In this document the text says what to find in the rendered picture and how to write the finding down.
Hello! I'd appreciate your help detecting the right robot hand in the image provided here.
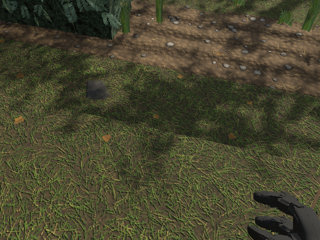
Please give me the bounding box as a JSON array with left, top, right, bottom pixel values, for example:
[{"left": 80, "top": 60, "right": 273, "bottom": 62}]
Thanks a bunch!
[{"left": 247, "top": 191, "right": 320, "bottom": 240}]

